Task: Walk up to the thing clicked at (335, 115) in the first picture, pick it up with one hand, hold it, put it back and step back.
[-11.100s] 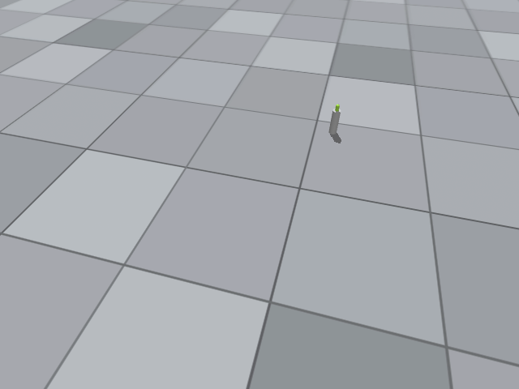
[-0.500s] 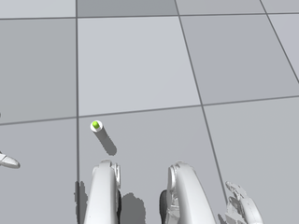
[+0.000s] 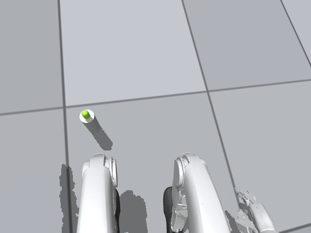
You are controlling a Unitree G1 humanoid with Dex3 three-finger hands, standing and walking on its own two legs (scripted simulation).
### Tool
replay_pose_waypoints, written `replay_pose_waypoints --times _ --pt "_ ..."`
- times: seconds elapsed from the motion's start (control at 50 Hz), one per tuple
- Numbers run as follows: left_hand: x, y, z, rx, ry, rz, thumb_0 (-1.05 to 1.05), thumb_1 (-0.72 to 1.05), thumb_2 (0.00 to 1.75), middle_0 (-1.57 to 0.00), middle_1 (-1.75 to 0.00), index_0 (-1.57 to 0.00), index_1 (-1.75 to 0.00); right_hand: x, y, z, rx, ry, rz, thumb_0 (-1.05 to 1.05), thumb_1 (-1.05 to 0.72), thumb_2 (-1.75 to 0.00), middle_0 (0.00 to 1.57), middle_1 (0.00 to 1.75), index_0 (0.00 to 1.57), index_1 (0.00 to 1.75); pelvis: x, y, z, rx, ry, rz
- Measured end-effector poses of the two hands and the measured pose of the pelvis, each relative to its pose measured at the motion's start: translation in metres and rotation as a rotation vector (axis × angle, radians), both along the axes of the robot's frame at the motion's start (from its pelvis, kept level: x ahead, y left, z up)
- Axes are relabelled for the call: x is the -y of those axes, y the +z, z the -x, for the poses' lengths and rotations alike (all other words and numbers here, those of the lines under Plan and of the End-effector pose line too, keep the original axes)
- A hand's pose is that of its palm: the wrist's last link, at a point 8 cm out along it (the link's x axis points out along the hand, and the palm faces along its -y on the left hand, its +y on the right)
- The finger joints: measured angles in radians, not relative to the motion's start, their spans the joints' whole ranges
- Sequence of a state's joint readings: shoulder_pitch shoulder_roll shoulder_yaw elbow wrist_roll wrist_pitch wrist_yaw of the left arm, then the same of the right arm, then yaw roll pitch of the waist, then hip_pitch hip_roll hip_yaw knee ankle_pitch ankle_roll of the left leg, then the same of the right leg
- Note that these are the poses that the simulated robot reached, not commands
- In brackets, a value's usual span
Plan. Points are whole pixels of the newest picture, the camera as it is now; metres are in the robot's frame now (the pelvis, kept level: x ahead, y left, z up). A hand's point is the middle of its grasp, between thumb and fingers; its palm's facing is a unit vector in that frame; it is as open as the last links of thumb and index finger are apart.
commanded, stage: go down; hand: left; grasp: from the side
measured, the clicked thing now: (90, 121) +0.47 +0.23 -0.33
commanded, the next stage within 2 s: approach in 0.66 s
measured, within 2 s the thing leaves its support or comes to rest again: neither
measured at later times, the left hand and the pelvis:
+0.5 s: hand out of the picture +0.40 +0.39 -0.03, palm faces +0.10 -0.99 -0.08, open 17.5 cm; pelvis -0.01 +0.00 -0.03, yaw -1 degrees
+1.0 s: hand out of the picture +0.41 +0.40 -0.07, palm faces +0.11 -0.99 -0.03, open 17.6 cm; pelvis -0.01 +0.00 -0.06, yaw -3 degrees
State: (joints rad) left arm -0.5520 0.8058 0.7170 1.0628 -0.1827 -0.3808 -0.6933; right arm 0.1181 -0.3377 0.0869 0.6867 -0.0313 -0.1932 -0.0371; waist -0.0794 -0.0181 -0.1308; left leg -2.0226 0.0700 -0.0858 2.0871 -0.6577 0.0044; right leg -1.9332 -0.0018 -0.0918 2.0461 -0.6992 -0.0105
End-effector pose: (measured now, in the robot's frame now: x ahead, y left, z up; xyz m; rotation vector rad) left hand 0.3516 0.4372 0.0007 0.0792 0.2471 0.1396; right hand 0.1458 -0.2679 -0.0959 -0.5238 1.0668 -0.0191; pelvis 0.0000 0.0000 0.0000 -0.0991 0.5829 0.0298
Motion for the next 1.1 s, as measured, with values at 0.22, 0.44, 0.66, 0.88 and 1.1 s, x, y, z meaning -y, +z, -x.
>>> replay_pose_waypoints --times 0.22,0.44,0.66,0.88,1.1 --pt "-0.004 -0.012 -0.015 0.037 -0.019 0.004 -0.01 -0.53 0.04 -0.06 -0.03 -0.05 -0.03 0.002 -0.016 0.008 -0.013 0.002 0.020 0.00 -0.91 -0.90 0.21 0.30 0.20 0.30 0.000 -0.020 0.002 0.005 -0.005 0.010" --pt "-0.009 -0.019 -0.019 0.054 -0.030 0.007 -0.01 -0.54 0.05 -0.06 -0.03 -0.05 -0.04 0.001 -0.021 0.018 -0.035 0.003 0.032 0.00 -0.91 -0.90 0.21 0.30 0.20 0.30 -0.004 -0.030 0.005 0.015 -0.008 0.022" --pt "-0.009 -0.023 -0.026 0.086 -0.037 0.010 -0.01 -0.55 0.05 -0.07 -0.04 -0.05 -0.05 0.003 -0.028 0.023 -0.043 0.012 0.038 0.00 -0.91 -0.90 0.21 0.30 0.20 0.30 -0.003 -0.040 0.007 0.025 -0.011 0.026" --pt "-0.016 -0.032 -0.031 0.107 -0.031 0.016 -0.01 -0.56 0.05 -0.07 -0.05 -0.05 -0.06 0.003 -0.035 0.025 -0.058 0.030 0.047 0.00 -0.90 -0.90 0.21 0.30 0.20 0.30 -0.002 -0.049 0.008 0.030 -0.019 0.033" --pt "0.009 -0.126 -0.043 0.143 -0.035 0.101 -0.01 -0.58 0.03 -0.08 -0.06 -0.05 -0.08 0.002 -0.049 0.022 -0.082 0.119 0.100 0.00 -0.90 -0.90 0.21 0.30 0.20 0.30 -0.005 -0.082 0.009 0.079 -0.046 0.063"
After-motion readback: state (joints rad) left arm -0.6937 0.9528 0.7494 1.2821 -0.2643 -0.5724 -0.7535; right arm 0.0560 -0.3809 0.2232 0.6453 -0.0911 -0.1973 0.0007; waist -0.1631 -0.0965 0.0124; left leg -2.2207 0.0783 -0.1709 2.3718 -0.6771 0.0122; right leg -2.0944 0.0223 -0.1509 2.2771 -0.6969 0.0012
